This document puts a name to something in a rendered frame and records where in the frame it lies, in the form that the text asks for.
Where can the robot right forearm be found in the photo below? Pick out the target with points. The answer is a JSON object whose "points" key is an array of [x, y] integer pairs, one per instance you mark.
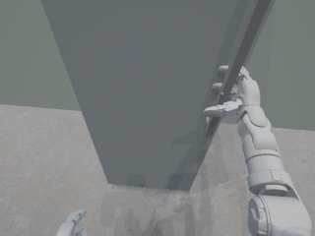
{"points": [[264, 162]]}

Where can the left robot hand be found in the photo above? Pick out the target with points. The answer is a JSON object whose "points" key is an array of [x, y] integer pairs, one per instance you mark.
{"points": [[68, 228]]}

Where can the fridge door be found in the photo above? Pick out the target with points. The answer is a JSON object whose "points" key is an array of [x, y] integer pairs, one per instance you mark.
{"points": [[143, 74]]}

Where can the handle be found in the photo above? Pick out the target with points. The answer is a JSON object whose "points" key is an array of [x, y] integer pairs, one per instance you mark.
{"points": [[250, 28]]}

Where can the right robot hand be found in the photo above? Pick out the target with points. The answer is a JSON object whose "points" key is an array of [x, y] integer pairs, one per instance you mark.
{"points": [[247, 94]]}

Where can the right robot upper arm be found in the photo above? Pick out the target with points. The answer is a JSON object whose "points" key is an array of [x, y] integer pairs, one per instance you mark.
{"points": [[277, 216]]}

